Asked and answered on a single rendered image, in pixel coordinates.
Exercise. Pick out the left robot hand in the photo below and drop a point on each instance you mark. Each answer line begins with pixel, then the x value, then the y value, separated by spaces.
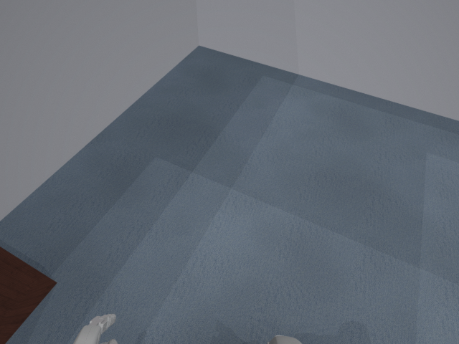
pixel 90 334

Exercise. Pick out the cabinet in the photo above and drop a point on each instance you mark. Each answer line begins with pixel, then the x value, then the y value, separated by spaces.
pixel 22 288

